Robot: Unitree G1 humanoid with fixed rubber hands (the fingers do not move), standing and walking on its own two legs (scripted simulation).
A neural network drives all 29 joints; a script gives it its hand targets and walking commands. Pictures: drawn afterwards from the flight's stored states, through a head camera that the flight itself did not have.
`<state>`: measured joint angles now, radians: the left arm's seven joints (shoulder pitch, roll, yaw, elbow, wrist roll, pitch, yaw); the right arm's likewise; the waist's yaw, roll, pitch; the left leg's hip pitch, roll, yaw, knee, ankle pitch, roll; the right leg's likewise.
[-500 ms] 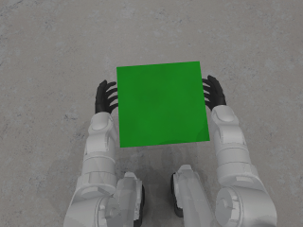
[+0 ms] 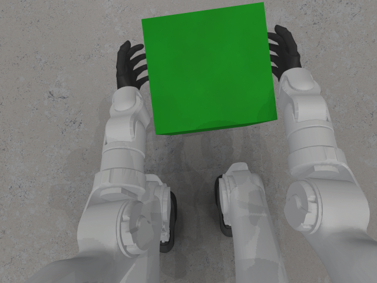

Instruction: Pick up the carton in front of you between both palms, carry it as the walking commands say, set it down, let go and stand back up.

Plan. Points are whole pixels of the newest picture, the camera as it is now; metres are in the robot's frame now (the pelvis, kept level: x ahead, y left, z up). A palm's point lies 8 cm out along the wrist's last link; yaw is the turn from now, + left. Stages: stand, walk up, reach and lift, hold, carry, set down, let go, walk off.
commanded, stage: set down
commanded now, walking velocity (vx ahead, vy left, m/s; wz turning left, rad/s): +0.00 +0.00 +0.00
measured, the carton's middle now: (206, 85) +0.50 -0.08 -0.19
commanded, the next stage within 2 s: none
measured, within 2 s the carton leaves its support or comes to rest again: rests again in 0.86 s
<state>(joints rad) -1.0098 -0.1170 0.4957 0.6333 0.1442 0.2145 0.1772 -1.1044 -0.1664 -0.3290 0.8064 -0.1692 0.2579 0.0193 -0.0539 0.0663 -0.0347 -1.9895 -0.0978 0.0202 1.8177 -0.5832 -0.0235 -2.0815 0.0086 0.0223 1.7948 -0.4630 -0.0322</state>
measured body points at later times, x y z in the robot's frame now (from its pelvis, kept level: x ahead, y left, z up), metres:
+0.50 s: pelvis -0.01 +0.00 -0.09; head +0.35 -0.08 +0.17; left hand +0.53 +0.05 -0.25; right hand +0.52 -0.25 -0.26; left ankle +0.09 +0.11 -0.45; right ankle +0.12 -0.11 -0.45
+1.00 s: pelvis -0.02 +0.00 -0.11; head +0.34 -0.06 +0.15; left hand +0.53 +0.07 -0.27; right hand +0.52 -0.24 -0.28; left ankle +0.09 +0.12 -0.45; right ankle +0.12 -0.11 -0.45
